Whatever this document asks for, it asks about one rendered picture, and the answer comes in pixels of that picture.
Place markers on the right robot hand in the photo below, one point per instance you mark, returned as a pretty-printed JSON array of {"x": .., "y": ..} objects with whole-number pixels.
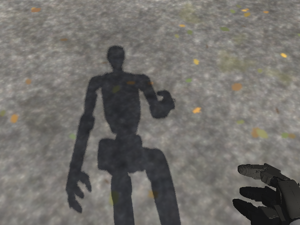
[{"x": 281, "y": 206}]

